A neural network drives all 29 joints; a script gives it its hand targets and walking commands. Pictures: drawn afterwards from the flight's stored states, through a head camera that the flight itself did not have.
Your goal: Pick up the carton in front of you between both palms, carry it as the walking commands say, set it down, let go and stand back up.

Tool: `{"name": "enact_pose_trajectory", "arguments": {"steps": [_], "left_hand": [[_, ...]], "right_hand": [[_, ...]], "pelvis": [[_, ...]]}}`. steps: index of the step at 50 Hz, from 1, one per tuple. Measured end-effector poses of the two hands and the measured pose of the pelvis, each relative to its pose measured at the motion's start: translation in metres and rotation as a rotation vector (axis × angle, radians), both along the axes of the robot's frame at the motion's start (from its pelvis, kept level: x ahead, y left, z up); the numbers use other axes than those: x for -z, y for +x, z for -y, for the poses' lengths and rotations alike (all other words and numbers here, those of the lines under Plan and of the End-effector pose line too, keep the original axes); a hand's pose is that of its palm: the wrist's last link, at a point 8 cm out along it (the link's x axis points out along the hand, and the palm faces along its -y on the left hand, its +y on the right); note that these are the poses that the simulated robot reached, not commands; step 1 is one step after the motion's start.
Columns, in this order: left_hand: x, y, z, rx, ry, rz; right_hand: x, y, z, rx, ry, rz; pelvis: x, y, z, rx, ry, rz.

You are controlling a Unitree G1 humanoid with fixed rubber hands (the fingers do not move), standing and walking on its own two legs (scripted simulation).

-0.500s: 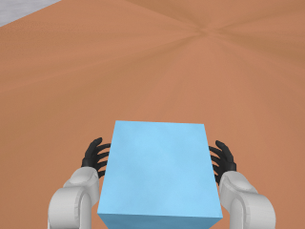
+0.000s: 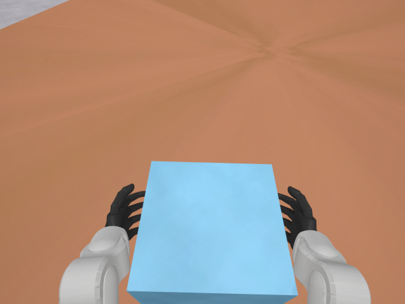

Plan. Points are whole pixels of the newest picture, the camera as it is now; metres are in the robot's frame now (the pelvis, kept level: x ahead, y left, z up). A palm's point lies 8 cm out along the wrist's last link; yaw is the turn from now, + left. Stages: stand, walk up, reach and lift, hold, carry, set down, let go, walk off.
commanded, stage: carry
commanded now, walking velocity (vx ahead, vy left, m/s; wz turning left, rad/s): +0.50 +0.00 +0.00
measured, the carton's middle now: (208, 245) +0.24 +0.00 +0.04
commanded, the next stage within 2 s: none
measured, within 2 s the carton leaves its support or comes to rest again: neither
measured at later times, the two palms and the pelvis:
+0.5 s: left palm (148, 128) +0.49 +0.15 +0.12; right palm (272, 134) +0.49 -0.15 +0.11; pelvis +0.25 +0.00 +0.01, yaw +1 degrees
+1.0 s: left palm (142, 126) +0.51 +0.17 +0.10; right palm (261, 126) +0.53 -0.13 +0.10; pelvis +0.28 +0.01 +0.01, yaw +3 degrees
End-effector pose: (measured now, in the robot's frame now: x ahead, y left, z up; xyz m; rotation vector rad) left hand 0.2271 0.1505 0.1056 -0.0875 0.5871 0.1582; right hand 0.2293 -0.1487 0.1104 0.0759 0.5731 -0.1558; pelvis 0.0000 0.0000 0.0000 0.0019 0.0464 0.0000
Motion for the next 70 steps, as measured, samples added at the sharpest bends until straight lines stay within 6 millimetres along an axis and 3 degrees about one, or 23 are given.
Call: {"name": "enact_pose_trajectory", "arguments": {"steps": [2,5,12,18,23,30,35,41,51,63,70], "left_hand": [[0.011,0.034,-0.009,0.003,-0.019,-0.023],[0.016,0.073,-0.016,0.018,-0.022,-0.096],[0.001,0.146,-0.020,0.038,-0.030,-0.103],[-0.015,0.200,-0.017,0.000,-0.016,-0.037],[-0.014,0.246,-0.003,-0.010,0.031,-0.028],[0.000,0.287,0.003,-0.011,0.043,-0.101],[0.002,0.297,-0.003,-0.039,0.024,-0.077],[0.000,0.297,-0.012,-0.051,0.012,-0.062],[0.004,0.283,-0.021,-0.043,0.012,-0.067],[-0.001,0.258,-0.025,-0.046,0.016,-0.067],[0.006,0.249,-0.028,-0.046,0.024,-0.102]], "right_hand": [[0.007,0.032,-0.009,0.003,-0.022,-0.023],[0.012,0.066,-0.016,0.018,-0.025,-0.096],[-0.007,0.133,-0.020,0.041,-0.032,-0.104],[-0.019,0.198,-0.016,0.003,-0.023,-0.038],[-0.005,0.248,-0.003,-0.012,0.019,-0.027],[0.011,0.290,0.003,-0.015,0.028,-0.101],[0.007,0.309,-0.003,-0.040,0.011,-0.077],[0.002,0.312,-0.012,-0.052,-0.001,-0.062],[0.007,0.294,-0.021,-0.044,-0.002,-0.067],[0.003,0.271,-0.025,-0.049,-0.001,-0.066],[0.010,0.263,-0.028,-0.057,-0.011,-0.102]], "pelvis": [[0.005,0.028,-0.009,0.004,0.020,0.003],[-0.006,0.057,-0.019,0.019,0.003,-0.005],[-0.029,0.124,-0.026,0.012,-0.031,-0.020],[-0.027,0.184,-0.015,0.001,-0.016,-0.013],[-0.013,0.236,-0.001,-0.010,-0.007,0.000],[-0.012,0.273,0.005,-0.037,-0.023,-0.028],[-0.012,0.282,0.006,-0.043,-0.018,-0.039],[-0.012,0.288,0.000,-0.048,-0.019,-0.038],[-0.007,0.280,-0.010,-0.051,-0.025,-0.013],[-0.008,0.258,-0.014,-0.052,-0.017,0.016],[-0.010,0.245,-0.016,-0.053,-0.011,0.025]]}}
